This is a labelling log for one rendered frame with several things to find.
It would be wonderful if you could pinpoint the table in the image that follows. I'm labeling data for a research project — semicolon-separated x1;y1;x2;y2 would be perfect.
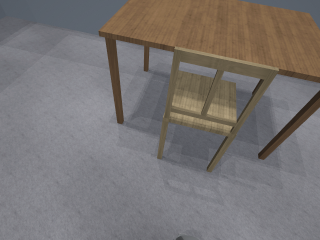
98;0;320;160

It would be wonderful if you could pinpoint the chair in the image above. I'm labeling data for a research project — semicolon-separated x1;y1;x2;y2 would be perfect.
157;46;279;173

